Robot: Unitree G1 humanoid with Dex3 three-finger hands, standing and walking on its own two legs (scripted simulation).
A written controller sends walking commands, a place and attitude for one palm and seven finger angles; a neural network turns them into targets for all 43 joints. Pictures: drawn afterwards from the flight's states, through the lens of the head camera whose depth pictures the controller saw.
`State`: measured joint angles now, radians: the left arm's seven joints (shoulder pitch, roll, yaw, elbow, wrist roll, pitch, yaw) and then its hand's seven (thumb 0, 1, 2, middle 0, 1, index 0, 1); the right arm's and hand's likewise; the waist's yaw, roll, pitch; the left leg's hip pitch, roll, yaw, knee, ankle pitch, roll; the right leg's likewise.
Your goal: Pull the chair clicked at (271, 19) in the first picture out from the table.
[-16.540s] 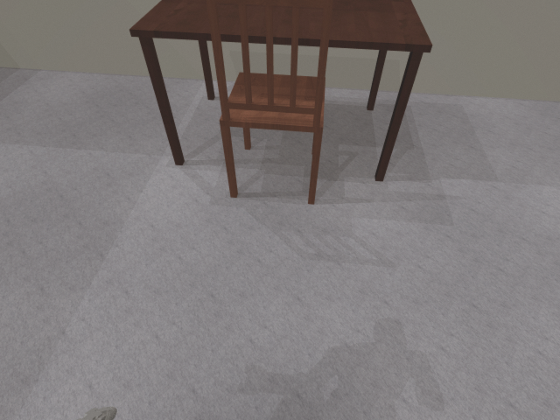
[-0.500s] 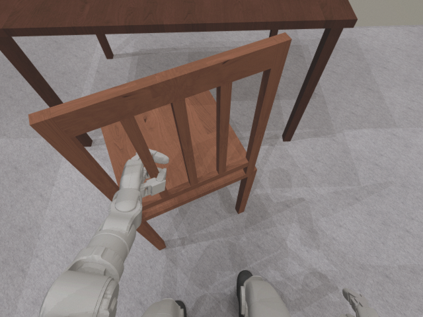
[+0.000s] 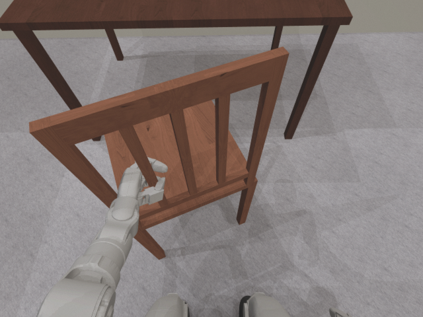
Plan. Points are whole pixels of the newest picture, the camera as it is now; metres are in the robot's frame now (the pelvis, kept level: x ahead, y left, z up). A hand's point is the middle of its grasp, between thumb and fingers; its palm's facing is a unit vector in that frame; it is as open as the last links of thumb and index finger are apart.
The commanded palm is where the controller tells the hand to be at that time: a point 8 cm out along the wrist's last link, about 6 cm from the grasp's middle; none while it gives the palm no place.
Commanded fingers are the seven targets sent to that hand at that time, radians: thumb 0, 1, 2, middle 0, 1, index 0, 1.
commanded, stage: step backward, pulling the chair out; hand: left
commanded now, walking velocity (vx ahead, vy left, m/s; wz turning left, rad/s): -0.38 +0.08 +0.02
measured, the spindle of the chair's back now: (186, 160) +0.43 +0.07 -0.04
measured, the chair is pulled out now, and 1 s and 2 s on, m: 0.37 0.56 0.58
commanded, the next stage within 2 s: stop walking, hand still on the chair in 0.62 s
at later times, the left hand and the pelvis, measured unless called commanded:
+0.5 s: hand (154, 227) +0.28 +0.13 -0.05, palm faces -0.01 -0.97 -0.24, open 5.4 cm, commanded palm +0.27 +0.18 -0.04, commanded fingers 0.00 0.90 0.90 -0.50 -1.45 -0.50 -1.45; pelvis -0.09 +0.00 +0.00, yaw +0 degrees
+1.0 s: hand (146, 282) +0.18 +0.13 -0.05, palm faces +0.02 -0.97 -0.24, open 5.5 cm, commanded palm +0.16 +0.18 -0.03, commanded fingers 0.00 0.90 0.90 -0.50 -1.45 -0.50 -1.45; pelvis -0.15 -0.01 +0.01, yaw -1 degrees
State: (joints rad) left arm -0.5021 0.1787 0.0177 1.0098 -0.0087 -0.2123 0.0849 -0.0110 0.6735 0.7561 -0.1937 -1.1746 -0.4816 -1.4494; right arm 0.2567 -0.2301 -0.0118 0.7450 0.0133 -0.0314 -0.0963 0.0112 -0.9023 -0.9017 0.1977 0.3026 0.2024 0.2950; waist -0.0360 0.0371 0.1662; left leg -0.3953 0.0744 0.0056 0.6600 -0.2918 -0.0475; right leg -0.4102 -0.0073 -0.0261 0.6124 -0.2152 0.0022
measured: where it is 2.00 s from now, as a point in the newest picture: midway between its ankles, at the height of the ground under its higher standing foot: outside the picture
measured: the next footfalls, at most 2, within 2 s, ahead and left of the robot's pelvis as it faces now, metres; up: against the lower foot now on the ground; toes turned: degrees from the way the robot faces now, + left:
left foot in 0.22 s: -0.01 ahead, +0.16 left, +0.00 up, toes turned +2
left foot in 0.60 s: -0.09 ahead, +0.15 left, +0.00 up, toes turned +3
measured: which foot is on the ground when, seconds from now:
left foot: down 0.00-0.06, up 0.08-0.20, down 0.22-0.44, up 0.46-0.58, down 0.60-1.00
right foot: down 0.00-0.66, up 0.68-0.80, down 0.82-1.00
